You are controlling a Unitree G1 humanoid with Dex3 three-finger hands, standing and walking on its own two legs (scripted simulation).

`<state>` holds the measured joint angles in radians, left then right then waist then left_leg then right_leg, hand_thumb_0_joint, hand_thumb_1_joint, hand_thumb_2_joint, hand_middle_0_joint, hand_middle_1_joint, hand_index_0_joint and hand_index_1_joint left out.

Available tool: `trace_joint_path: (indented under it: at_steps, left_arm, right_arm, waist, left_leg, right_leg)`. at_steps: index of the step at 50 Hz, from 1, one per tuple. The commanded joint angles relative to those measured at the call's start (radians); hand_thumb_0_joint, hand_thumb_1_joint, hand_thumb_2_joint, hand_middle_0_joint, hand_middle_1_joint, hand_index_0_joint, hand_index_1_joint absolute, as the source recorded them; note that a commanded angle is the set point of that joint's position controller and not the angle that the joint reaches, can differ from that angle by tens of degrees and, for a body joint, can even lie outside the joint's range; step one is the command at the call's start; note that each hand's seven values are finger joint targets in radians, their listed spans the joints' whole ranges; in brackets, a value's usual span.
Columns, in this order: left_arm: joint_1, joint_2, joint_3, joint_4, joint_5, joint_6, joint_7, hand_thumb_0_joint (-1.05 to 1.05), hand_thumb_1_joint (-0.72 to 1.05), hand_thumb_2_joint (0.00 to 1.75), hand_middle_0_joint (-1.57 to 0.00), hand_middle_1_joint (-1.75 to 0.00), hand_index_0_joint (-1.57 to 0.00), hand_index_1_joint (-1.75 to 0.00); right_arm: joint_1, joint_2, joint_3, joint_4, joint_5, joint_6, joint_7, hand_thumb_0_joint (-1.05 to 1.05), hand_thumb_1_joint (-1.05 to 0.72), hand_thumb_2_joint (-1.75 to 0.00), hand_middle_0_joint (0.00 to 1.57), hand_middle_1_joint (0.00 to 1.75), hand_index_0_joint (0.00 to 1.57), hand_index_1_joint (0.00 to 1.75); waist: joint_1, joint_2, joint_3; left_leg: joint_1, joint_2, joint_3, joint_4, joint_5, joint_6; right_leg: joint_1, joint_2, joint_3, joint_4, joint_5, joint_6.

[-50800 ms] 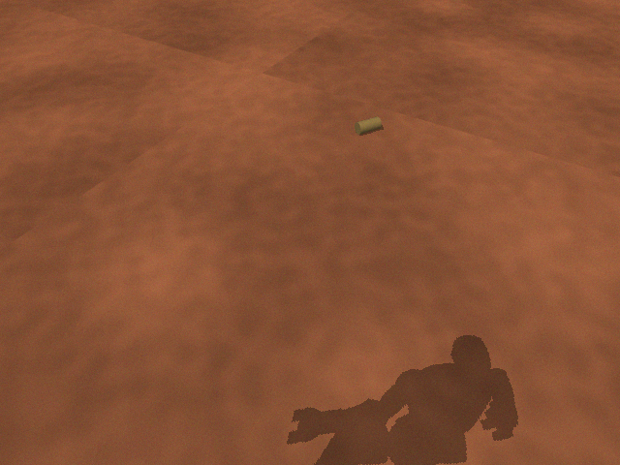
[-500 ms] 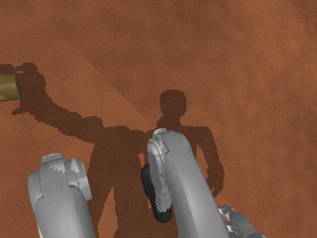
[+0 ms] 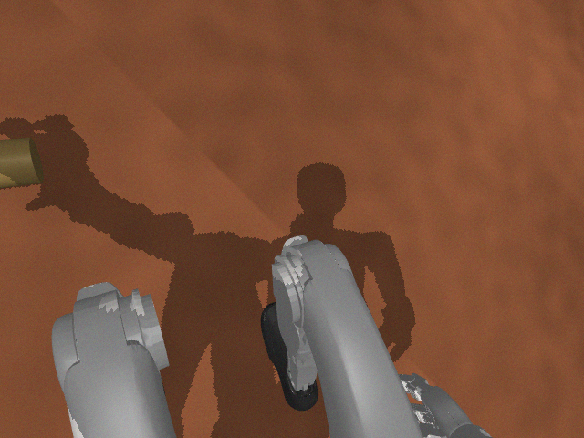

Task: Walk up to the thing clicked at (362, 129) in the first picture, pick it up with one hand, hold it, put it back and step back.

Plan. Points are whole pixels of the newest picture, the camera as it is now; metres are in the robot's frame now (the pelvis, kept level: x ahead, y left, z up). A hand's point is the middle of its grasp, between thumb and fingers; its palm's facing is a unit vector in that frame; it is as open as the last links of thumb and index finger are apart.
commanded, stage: rise first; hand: left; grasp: from above
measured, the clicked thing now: out of the picture +0.51 +0.34 -0.29
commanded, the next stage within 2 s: approach in 0.24 s
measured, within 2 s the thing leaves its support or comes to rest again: neither
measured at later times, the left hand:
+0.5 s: hand out of the picture +0.47 +0.37 -0.16, palm faces -0.45 -0.05 -0.89, open 14.3 cm
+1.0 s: hand out of the picture +0.48 +0.34 -0.17, palm faces -0.50 -0.07 -0.86, open 14.3 cm
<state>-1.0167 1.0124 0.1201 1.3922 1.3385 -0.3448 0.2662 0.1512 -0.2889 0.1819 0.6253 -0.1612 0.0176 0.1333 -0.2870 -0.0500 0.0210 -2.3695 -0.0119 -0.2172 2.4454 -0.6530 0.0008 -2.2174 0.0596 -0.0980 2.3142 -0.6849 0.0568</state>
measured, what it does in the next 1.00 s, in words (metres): stands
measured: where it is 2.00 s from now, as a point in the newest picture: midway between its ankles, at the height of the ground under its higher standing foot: (226, 399)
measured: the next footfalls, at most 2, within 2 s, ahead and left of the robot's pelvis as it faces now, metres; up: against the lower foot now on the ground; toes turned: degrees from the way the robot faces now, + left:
none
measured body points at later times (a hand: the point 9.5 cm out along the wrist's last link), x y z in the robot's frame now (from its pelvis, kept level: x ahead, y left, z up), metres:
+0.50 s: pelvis +0.00 +0.00 +0.00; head +0.24 +0.12 +0.36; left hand +0.49 +0.37 -0.11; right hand +0.07 -0.27 -0.07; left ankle +0.07 +0.13 -0.29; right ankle +0.11 -0.14 -0.29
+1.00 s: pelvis +0.00 +0.00 +0.00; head +0.26 +0.09 +0.36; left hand +0.51 +0.34 -0.12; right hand +0.04 -0.26 -0.08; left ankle +0.07 +0.12 -0.29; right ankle +0.11 -0.14 -0.29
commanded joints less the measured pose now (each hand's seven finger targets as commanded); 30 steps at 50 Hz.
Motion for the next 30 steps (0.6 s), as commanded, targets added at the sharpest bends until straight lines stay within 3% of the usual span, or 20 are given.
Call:
trace_joint_path:
  at_steps: [1,4,6,10,12,14,19,20,26,30]
  left_arm:
    - [-0.288,0.252,0.025,-0.140,-0.034,0.000,0.027,0.00,-0.56,1.02,-0.12,-0.91,-0.09,-0.94]
    - [-0.293,0.272,0.028,-0.149,-0.038,-0.013,0.026,0.00,-0.56,1.02,-0.13,-0.90,-0.10,-0.93]
    - [-0.291,0.307,0.055,-0.172,-0.034,-0.015,0.027,0.00,-0.56,1.02,-0.12,-0.90,-0.10,-0.93]
    - [-0.304,0.286,0.049,-0.163,-0.031,-0.025,0.032,0.00,-0.57,1.02,-0.11,-0.93,-0.08,-0.95]
    - [-0.327,0.301,0.056,-0.202,-0.027,-0.030,0.036,0.00,-0.59,1.05,-0.11,-0.90,-0.07,-0.93]
    - [-0.311,0.265,0.029,-0.146,-0.023,-0.023,0.034,0.00,-0.60,1.05,-0.09,-0.93,-0.06,-0.96]
    - [-0.309,0.254,0.015,-0.124,-0.023,-0.017,0.033,0.00,-0.59,1.05,-0.10,-0.96,-0.07,-0.99]
    - [-0.327,0.227,0.000,-0.122,-0.025,-0.017,0.034,0.00,-0.60,1.06,-0.10,-0.96,-0.07,-0.99]
    - [-0.436,0.140,-0.073,-0.127,-0.027,0.000,0.057,0.00,-0.61,1.06,-0.07,-0.99,-0.05,-1.01]
    - [-0.459,0.174,-0.059,-0.090,0.001,0.034,0.081,0.00,-0.61,1.08,-0.08,-0.97,-0.05,-1.00]
  right_arm:
    - [0.199,-0.293,-0.098,-0.006,0.004,0.004,-0.012,0.00,-0.91,-0.90,0.20,0.30,0.20,0.30]
    - [0.191,-0.294,-0.091,-0.003,0.002,0.004,-0.014,0.00,-0.91,-0.90,0.20,0.30,0.20,0.30]
    - [0.197,-0.296,-0.091,-0.004,0.001,0.004,-0.014,0.00,-0.91,-0.90,0.20,0.30,0.20,0.30]
    - [0.196,-0.298,-0.094,-0.004,-0.002,0.006,-0.015,0.00,-0.91,-0.90,0.20,0.30,0.20,0.30]
    - [0.193,-0.302,-0.096,-0.006,-0.001,0.008,-0.016,0.00,-0.90,-0.90,0.20,0.30,0.20,0.30]
    - [0.197,-0.296,-0.094,-0.004,-0.001,0.007,-0.013,0.00,-0.91,-0.90,0.20,0.30,0.20,0.30]
    - [0.193,-0.291,-0.095,0.000,0.000,0.007,-0.015,0.00,-0.91,-0.90,0.20,0.30,0.20,0.30]
    - [0.196,-0.295,-0.094,0.000,-0.004,0.006,-0.015,0.00,-0.91,-0.90,0.20,0.30,0.20,0.30]
    - [0.222,-0.291,-0.087,0.021,-0.003,-0.010,-0.017,0.00,-0.91,-0.90,0.20,0.30,0.20,0.30]
    - [0.230,-0.292,-0.084,0.012,-0.002,-0.013,-0.016,0.00,-0.91,-0.90,0.20,0.30,0.20,0.30]
  waist:
    - [-0.017,0.436,-0.632]
    - [-0.010,0.449,-0.639]
    - [0.000,0.457,-0.660]
    - [-0.010,0.468,-0.634]
    - [-0.003,0.494,-0.682]
    - [-0.022,0.490,-0.640]
    - [-0.015,0.459,-0.623]
    - [-0.037,0.448,-0.601]
    - [-0.088,0.459,-0.623]
    - [-0.073,0.512,-0.648]
  left_leg:
    - [0.618,0.015,0.094,-0.251,0.181,0.012]
    - [0.614,0.016,0.102,-0.244,0.185,0.013]
    - [0.641,0.017,0.101,-0.245,0.204,0.012]
    - [0.637,0.015,0.095,-0.251,0.179,0.007]
    - [0.669,0.017,0.089,-0.256,0.187,0.007]
    - [0.656,0.017,0.090,-0.257,0.181,0.007]
    - [0.620,0.017,0.100,-0.257,0.152,0.011]
    - [0.602,0.017,0.099,-0.252,0.136,0.011]
    - [0.627,0.023,0.093,-0.245,0.163,0.012]
    - [0.668,0.025,0.085,-0.273,0.180,0.003]
  right_leg:
    - [0.223,0.011,-0.108,-0.211,0.217,-0.096]
    - [0.243,0.013,-0.104,-0.214,0.221,-0.094]
    - [0.251,0.013,-0.104,-0.214,0.228,-0.093]
    - [0.220,0.011,-0.111,-0.210,0.203,-0.098]
    - [0.217,0.012,-0.113,-0.204,0.209,-0.097]
    - [0.203,0.011,-0.113,-0.204,0.207,-0.097]
    - [0.201,0.012,-0.108,-0.214,0.194,-0.096]
    - [0.193,0.013,-0.113,-0.218,0.183,-0.097]
    - [0.201,0.016,-0.118,-0.213,0.233,-0.090]
    - [0.189,0.012,-0.121,-0.193,0.245,-0.093]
